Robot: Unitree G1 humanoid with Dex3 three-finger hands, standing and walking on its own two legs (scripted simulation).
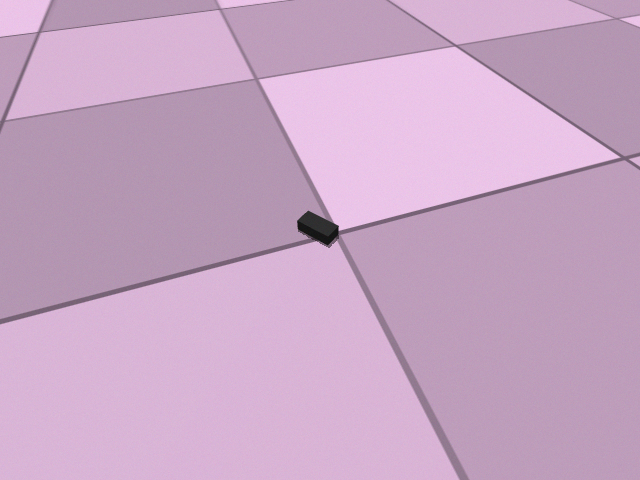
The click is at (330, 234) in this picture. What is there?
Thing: lying carton
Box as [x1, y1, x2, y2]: [297, 211, 338, 244]
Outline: 297,220 298,229 326,244 328,244 337,235 337,225 309,211 307,211
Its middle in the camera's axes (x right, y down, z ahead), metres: +0.00 -0.06 +1.72
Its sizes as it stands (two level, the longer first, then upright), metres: 0.167 0.079 0.055
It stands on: the floor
